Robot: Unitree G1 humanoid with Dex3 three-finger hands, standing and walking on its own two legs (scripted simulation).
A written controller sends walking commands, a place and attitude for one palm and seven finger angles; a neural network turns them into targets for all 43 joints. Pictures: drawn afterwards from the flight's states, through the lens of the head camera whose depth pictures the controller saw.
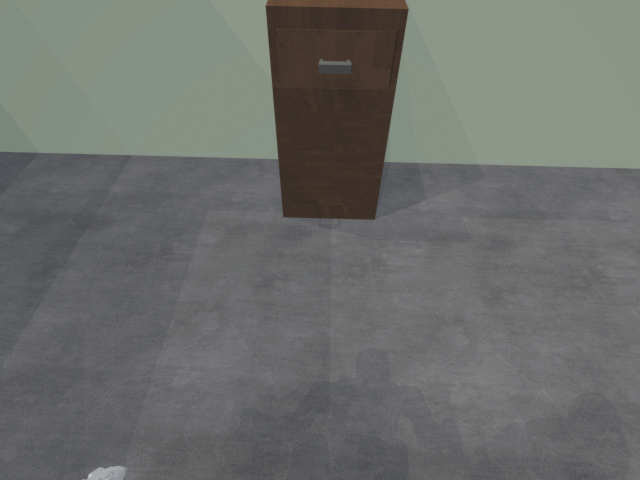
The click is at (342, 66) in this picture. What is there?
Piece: drawer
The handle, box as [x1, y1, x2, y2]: [319, 59, 351, 73]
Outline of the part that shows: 319,61 320,73 350,73 351,64 349,60 347,60 346,62 323,61 322,59 320,59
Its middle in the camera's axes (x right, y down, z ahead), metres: +0.04 -0.56 +1.24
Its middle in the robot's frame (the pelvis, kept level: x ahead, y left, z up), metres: +1.30 +0.03 -0.05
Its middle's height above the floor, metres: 0.72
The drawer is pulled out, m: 0.00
